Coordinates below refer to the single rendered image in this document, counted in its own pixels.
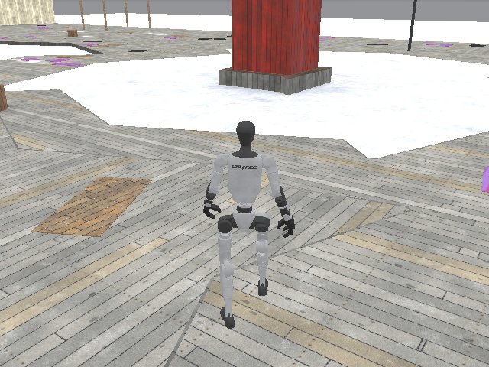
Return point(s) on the left robot hand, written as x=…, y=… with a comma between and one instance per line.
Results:
x=213, y=207

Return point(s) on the robot left forearm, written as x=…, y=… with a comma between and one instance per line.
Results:
x=209, y=198

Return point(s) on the right robot upper arm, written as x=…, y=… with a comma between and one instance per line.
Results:
x=272, y=174

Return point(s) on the right robot thigh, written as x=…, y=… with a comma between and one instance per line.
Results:
x=262, y=225

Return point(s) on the robot right forearm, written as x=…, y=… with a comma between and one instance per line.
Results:
x=283, y=207

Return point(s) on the right robot hand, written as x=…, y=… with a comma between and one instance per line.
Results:
x=289, y=225

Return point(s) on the right robot foot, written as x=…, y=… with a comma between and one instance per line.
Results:
x=262, y=290

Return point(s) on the left robot upper arm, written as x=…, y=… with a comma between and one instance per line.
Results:
x=217, y=172

